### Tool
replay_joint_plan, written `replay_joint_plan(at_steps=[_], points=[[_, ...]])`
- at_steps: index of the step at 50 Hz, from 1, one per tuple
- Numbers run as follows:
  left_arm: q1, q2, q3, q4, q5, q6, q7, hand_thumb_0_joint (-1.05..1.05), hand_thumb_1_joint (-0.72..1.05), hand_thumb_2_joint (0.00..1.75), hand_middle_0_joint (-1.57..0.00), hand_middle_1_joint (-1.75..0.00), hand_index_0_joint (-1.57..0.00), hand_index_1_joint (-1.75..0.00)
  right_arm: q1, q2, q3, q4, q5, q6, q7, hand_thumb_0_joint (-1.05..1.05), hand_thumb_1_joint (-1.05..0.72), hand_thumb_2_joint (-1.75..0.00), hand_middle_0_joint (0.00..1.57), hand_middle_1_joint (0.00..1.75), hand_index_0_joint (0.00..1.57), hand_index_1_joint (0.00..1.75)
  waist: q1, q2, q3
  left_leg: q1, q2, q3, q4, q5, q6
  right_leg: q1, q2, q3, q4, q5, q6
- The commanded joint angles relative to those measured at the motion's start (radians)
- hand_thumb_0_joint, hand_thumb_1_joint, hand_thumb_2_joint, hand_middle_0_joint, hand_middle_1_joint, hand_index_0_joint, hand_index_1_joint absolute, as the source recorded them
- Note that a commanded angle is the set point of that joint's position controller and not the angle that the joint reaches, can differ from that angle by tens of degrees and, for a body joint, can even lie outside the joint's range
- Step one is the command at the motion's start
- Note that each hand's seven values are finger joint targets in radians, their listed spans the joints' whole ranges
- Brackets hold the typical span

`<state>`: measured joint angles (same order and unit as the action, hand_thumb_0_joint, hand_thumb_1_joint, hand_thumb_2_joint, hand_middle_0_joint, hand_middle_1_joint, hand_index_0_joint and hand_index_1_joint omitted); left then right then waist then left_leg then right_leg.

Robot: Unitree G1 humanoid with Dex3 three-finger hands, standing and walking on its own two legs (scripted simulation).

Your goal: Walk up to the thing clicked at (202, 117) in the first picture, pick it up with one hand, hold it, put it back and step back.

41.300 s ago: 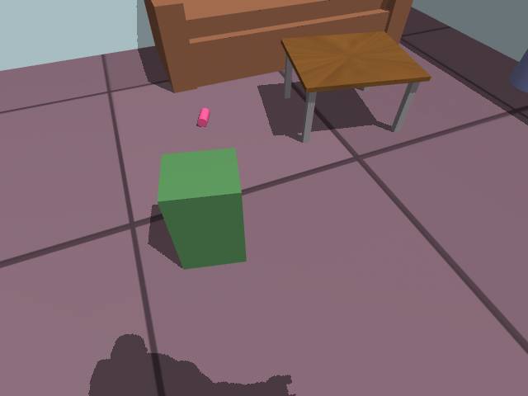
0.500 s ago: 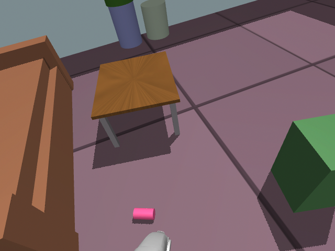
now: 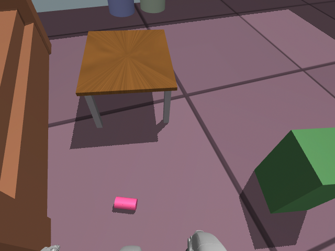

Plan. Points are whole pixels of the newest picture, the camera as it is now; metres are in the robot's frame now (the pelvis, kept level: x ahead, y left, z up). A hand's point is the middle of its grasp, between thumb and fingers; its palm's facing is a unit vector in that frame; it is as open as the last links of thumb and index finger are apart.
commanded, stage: walk up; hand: left
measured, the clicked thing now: (126, 203) +0.42 +0.22 -0.73
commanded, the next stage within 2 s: none
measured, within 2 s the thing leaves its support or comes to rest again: neither
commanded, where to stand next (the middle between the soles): +0.03 +0.00 m, yaw -4 degrees
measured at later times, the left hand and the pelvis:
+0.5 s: hand out of the picture +0.03 +0.29 -0.14, palm faces +0.02 -0.92 -0.38, open 7.4 cm; pelvis -0.04 +0.01 +0.00, yaw +2 degrees
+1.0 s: hand out of the picture +0.06 +0.30 -0.14, palm faces -0.04 -0.88 -0.48, open 7.4 cm; pelvis -0.01 +0.01 -0.01, yaw -2 degrees
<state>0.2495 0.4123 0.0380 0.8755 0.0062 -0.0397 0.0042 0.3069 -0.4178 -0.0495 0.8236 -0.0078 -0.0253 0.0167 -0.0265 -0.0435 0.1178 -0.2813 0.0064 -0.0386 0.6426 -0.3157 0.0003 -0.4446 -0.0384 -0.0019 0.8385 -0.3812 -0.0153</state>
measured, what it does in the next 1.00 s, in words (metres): steps on the spot: right foot, then left foot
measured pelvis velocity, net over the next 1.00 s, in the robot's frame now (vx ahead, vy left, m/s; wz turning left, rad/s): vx -0.01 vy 0.01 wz -0.03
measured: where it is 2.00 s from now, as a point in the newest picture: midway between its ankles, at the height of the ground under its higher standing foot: outside the picture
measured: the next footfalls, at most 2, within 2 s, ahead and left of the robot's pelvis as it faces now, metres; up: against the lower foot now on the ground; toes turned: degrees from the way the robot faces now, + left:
right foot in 0.06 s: +0.12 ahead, -0.13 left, +0.00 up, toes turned -2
left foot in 0.36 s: -0.05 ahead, +0.13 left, +0.00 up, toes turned +1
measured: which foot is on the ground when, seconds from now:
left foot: down 0.00-0.10, up 0.12-0.34, down 0.36-0.70, up 0.72-1.00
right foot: up 0.00-0.04, down 0.06-0.38, up 0.40-0.66, down 0.68-1.00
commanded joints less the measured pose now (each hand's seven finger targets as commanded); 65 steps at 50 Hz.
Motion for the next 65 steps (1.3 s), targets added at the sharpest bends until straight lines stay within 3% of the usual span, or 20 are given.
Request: replay_joint_plan(at_steps=[1, 5, 7, 10, 14, 17, 18, 20, 21, 25, 33, 35, 36, 38, 41, 48, 53, 56, 60, 65], points=[[0.062, 0.155, 0.057, -0.039, -0.015, 0.003, 0.035, 0.0, 0.9, 0.9, -0.2, -0.3, -0.2, -0.3, -0.105, -0.208, -0.055, -0.08, 0.019, 0.022, -0.04, 0.0, -0.9, -0.9, 0.2, 0.3, 0.2, 0.3, 0.056, 0.297, -0.123, -0.004, 0.147, -0.087, 0.017, 0.742, 0.158, 0.167, 0.049, -0.059, -0.219, 0.202, -0.005], [0.002, 0.285, 0.083, -0.081, -0.002, 0.018, 0.026, 0.0, 0.9, 0.9, -0.2, -0.3, -0.2, -0.3, -0.026, -0.131, -0.033, -0.068, 0.042, 0.057, -0.057, 0.0, -0.9, -0.9, 0.2, 0.3, 0.2, 0.3, 0.035, -0.114, -0.182, -0.164, -0.087, 0.007, 0.415, -0.16, 0.025, 0.248, -0.33, 0.372, -0.381, 0.85, -0.205], [-0.04, 0.294, 0.084, -0.099, 0.008, 0.021, 0.029, 0.0, 0.9, 0.9, -0.2, -0.3, -0.2, -0.3, -0.024, -0.201, -0.063, -0.046, 0.025, 0.077, -0.072, 0.0, -0.9, -0.9, 0.2, 0.3, 0.2, 0.3, 0.032, -0.135, -0.186, -0.126, -0.066, -0.096, 0.638, -0.368, 0.032, 0.153, -0.389, 0.479, -0.383, 0.808, -0.303], [-0.097, 0.246, 0.076, -0.104, 0.02, 0.027, 0.045, 0.0, 0.9, 0.9, -0.2, -0.3, -0.2, -0.3, -0.02, -0.187, -0.062, -0.021, 0.031, 0.081, -0.054, 0.0, -0.9, -0.9, 0.2, 0.3, 0.2, 0.3, 0.025, -0.088, -0.189, -0.163, -0.082, -0.119, 0.67, -0.243, 0.025, 0.151, -0.242, 0.26, -0.33, 0.628, -0.217], [-0.074, 0.206, 0.069, -0.099, 0.049, 0.026, 0.029, 0.0, 0.9, 0.9, -0.2, -0.3, -0.2, -0.3, 0.009, -0.183, -0.047, 0.018, 0.013, 0.041, -0.025, 0.0, -0.9, -0.9, 0.2, 0.3, 0.2, 0.3, 0.058, -0.175, -0.293, -0.159, -0.045, 0.053, 0.242, -0.27, -0.008, 0.316, -0.153, 0.229, -0.412, -0.222, -0.183], [-0.088, 0.252, 0.092, -0.104, 0.049, 0.052, -0.005, 0.0, 0.9, 0.9, -0.2, -0.3, -0.2, -0.3, 0.129, -0.189, -0.059, 0.069, -0.006, 0.005, -0.019, 0.0, -0.9, -0.9, 0.2, 0.3, 0.2, 0.3, 0.001, -0.228, -0.254, 0.094, -0.051, 0.106, -0.229, -0.189, 0.027, 0.172, -0.163, 0.223, -0.339, -0.282, -0.166], [-0.032, 0.2, 0.076, -0.092, 0.04, 0.064, -0.006, 0.0, 0.9, 0.9, -0.2, -0.3, -0.2, -0.3, 0.147, -0.2, -0.069, 0.091, -0.024, -0.007, -0.025, 0.0, -0.9, -0.9, 0.2, 0.3, 0.2, 0.3, -0.01, -0.061, -0.197, 0.249, -0.029, 0.014, -0.368, -0.143, 0.044, -0.01, -0.102, 0.166, -0.159, -0.291, -0.108], [-0.063, 0.152, 0.061, -0.096, 0.024, 0.052, 0.007, 0.0, 0.9, 0.9, -0.2, -0.3, -0.2, -0.3, -0.039, -0.349, -0.094, 0.006, -0.059, -0.012, -0.039, 0.0, -0.9, -0.9, 0.2, 0.3, 0.2, 0.3, 0.015, 0.131, 0.028, 0.158, 0.378, -0.636, -0.495, -0.561, 0.157, -0.466, 0.091, 0.067, 0.174, -0.152, 0.003], [-0.183, 0.232, 0.081, -0.091, 0.028, 0.037, 0.008, 0.0, 0.9, 0.9, -0.2, -0.3, -0.2, -0.3, -0.044, -0.37, -0.092, 0.028, -0.026, -0.018, -0.032, 0.0, -0.9, -0.9, 0.2, 0.3, 0.2, 0.3, -0.032, 0.129, 0.147, -0.112, 0.454, -0.682, -0.559, -0.725, 0.238, -0.328, -0.022, 0.174, 0.122, -0.109, 0.003], [-0.04, 0.183, 0.079, -0.027, 0.012, 0.023, -0.039, 0.0, 0.9, 0.9, -0.2, -0.3, -0.2, -0.3, -0.086, -0.236, -0.055, 0.022, -0.027, -0.073, -0.033, 0.0, -0.9, -0.9, 0.2, 0.3, 0.2, 0.3, 0.04, 0.097, 0.131, 0.11, 0.234, -0.212, -0.401, -0.081, 0.161, -0.258, 0.015, 0.12, 0.082, 0.095, 0.006], [0.053, 0.163, 0.065, 0.029, 0.001, -0.021, -0.016, 0.0, 0.9, 0.9, -0.2, -0.3, -0.2, -0.3, -0.074, -0.194, -0.052, 0.009, -0.023, 0.001, -0.013, 0.0, -0.9, -0.9, 0.2, 0.3, 0.2, 0.3, 0.054, 0.231, -0.035, -0.018, 0.135, 0.013, -0.083, 0.146, 0.138, 0.281, 0.057, -0.056, -0.318, 0.197, 0.007], [0.195, 0.288, 0.104, 0.06, 0.01, -0.043, 0.012, 0.0, 0.9, 0.9, -0.2, -0.3, -0.2, -0.3, 0.05, -0.114, -0.03, -0.011, -0.006, 0.011, -0.005, 0.0, -0.9, -0.9, 0.2, 0.3, 0.2, 0.3, 0.08, -0.053, -0.18, -0.117, 0.012, 0.066, 0.309, -0.004, 0.077, 0.488, -0.105, 0.248, -0.433, 0.22, -0.039], [0.212, 0.356, 0.113, 0.035, 0.016, -0.052, 0.019, 0.0, 0.9, 0.9, -0.2, -0.3, -0.2, -0.3, 0.063, -0.118, -0.028, -0.036, -0.009, 0.018, -0.003, 0.0, -0.9, -0.9, 0.2, 0.3, 0.2, 0.3, 0.062, -0.117, -0.183, -0.263, -0.041, 0.024, 0.417, -0.251, 0.044, 0.515, -0.321, 0.603, -0.517, 0.156, -0.14], [0.134, 0.366, 0.111, 0.013, 0.008, -0.046, 0.025, 0.0, 0.9, 0.9, -0.2, -0.3, -0.2, -0.3, 0.03, -0.22, -0.071, -0.011, -0.024, 0.04, -0.014, 0.0, -0.9, -0.9, 0.2, 0.3, 0.2, 0.3, 0.056, -0.019, -0.119, -0.268, 0.049, -0.069, 0.489, -0.321, 0.057, 0.341, -0.382, 0.661, -0.552, -0.151, -0.268], [0.078, 0.3, 0.085, -0.006, 0.008, -0.046, 0.04, 0.0, 0.9, 0.9, -0.2, -0.3, -0.2, -0.3, 0.033, -0.208, -0.077, 0.006, -0.022, 0.055, 0.002, 0.0, -0.9, -0.9, 0.2, 0.3, 0.2, 0.3, 0.031, -0.004, -0.062, -0.25, 0.079, -0.077, 0.471, -0.171, 0.046, 0.217, -0.244, 0.388, -0.531, -0.127, -0.155], [-0.104, 0.24, 0.062, -0.089, 0.015, 0.006, 0.047, 0.0, 0.9, 0.9, -0.2, -0.3, -0.2, -0.3, 0.032, -0.159, -0.066, 0.033, 0.022, 0.079, -0.031, 0.0, -0.9, -0.9, 0.2, 0.3, 0.2, 0.3, 0.0, -0.237, -0.077, -0.074, -0.008, 0.025, 0.364, -0.177, 0.0, 0.009, -0.202, 0.13, -0.32, 0.778, -0.212], [-0.174, 0.166, 0.045, -0.139, 0.001, 0.088, 0.037, 0.0, 0.9, 0.9, -0.2, -0.3, -0.2, -0.3, 0.111, -0.208, -0.085, 0.073, -0.005, 0.037, -0.053, 0.0, -0.9, -0.9, 0.2, 0.3, 0.2, 0.3, -0.061, -0.039, -0.136, 0.068, -0.009, 0.032, -0.083, 0.174, 0.001, -0.081, -0.02, 0.126, 0.041, 0.151, -0.084], [-0.077, 0.206, 0.067, -0.107, -0.005, 0.114, 0.054, 0.0, 0.9, 0.9, -0.2, -0.3, -0.2, -0.3, -0.068, -0.417, -0.116, -0.018, -0.011, 0.022, -0.059, 0.0, -0.9, -0.9, 0.2, 0.3, 0.2, 0.3, 0.0, 0.233, -0.12, -0.169, 0.471, -0.647, -0.324, 0.238, 0.263, -0.094, 0.127, 0.239, 0.455, -0.283, -0.022], [-0.01, 0.249, 0.106, -0.067, 0.02, 0.136, 0.013, 0.0, 0.9, 0.9, -0.2, -0.3, -0.2, -0.3, -0.129, -0.306, -0.099, -0.009, -0.013, -0.012, -0.105, 0.0, -0.9, -0.9, 0.2, 0.3, 0.2, 0.3, 0.083, 0.102, -0.087, -0.044, 0.292, -0.327, -0.172, 0.184, 0.179, -0.198, 0.111, 0.288, 0.624, -0.057, -0.005], [-0.01, 0.255, 0.106, -0.096, 0.028, 0.093, -0.059, 0.0, 0.9, 0.9, -0.2, -0.3, -0.2, -0.3, 0.041, -0.303, -0.12, 0.013, -0.014, -0.059, -0.081, 0.0, -0.9, -0.9, 0.2, 0.3, 0.2, 0.3, -0.008, 0.231, -0.288, 0.395, 0.268, -0.375, -0.279, -0.475, 0.158, -0.279, 0.076, 0.185, 0.332, -0.102, 0.024]])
